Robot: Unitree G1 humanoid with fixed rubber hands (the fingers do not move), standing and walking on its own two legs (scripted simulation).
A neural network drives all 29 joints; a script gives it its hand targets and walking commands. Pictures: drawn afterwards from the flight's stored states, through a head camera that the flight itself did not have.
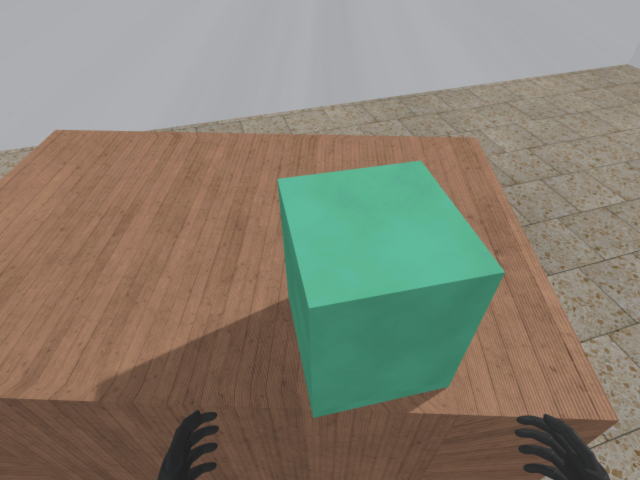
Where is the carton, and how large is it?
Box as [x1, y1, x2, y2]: [277, 161, 504, 417]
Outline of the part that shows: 421,161 277,179 288,295 313,417 448,386 504,273 504,271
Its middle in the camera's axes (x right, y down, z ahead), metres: +0.06 +0.07 +0.53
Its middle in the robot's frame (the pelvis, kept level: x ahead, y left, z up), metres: +0.37 -0.01 +0.06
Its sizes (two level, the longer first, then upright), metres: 0.210 0.200 0.250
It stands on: a pedestal, 0.72 m high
